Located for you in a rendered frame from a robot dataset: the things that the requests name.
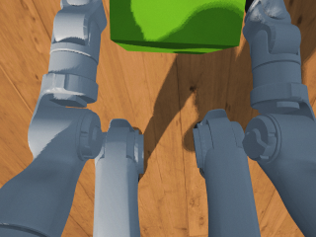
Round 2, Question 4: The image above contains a left robot shin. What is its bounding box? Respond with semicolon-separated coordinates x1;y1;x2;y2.
94;118;135;167

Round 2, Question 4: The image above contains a right robot forearm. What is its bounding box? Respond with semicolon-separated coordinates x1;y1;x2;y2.
242;0;316;123

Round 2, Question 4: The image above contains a robot right thigh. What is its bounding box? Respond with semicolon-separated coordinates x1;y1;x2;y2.
193;117;261;237

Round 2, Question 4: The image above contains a left robot forearm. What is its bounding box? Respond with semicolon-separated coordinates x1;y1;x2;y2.
28;0;108;151

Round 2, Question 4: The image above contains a left robot upper arm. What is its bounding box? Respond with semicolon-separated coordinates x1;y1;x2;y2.
0;106;104;237

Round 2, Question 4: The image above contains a carton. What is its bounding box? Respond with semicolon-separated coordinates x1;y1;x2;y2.
109;0;246;54

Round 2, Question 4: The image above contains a right robot upper arm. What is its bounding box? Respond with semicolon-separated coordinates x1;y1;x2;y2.
242;113;316;237

